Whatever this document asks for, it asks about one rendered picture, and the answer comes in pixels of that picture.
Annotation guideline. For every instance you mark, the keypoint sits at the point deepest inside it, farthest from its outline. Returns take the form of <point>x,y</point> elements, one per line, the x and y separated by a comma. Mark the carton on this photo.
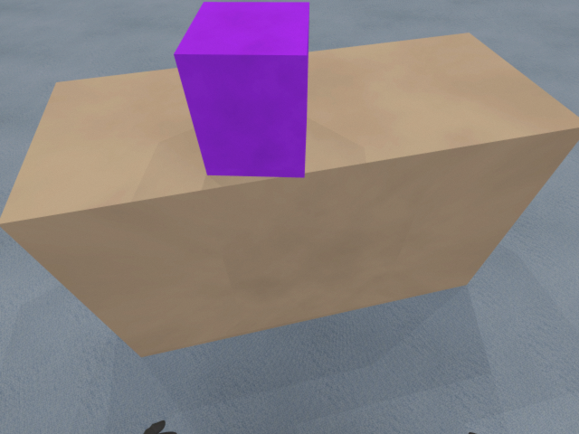
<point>244,71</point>

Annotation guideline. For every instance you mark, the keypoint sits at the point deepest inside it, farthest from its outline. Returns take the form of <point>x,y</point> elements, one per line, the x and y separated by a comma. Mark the pedestal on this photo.
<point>420,157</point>

